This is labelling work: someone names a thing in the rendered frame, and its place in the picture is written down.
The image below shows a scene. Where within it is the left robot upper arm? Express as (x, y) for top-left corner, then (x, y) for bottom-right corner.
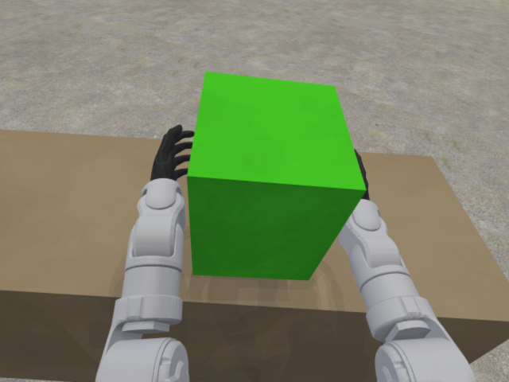
(97, 337), (189, 382)

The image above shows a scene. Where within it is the pedestal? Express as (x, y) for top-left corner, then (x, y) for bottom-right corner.
(0, 129), (509, 382)

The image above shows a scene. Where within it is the right robot upper arm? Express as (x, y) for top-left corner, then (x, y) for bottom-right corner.
(375, 337), (475, 382)

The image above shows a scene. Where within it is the robot right hand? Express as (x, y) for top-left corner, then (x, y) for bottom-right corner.
(354, 149), (370, 200)

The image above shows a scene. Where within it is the robot left hand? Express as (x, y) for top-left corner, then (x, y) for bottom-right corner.
(150, 124), (195, 181)

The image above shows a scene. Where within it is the carton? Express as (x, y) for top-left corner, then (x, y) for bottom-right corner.
(187, 72), (367, 280)

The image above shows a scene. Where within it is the robot right forearm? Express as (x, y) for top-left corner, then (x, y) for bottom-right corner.
(338, 199), (476, 382)

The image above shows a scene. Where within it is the robot left forearm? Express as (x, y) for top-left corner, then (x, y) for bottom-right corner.
(95, 178), (186, 382)

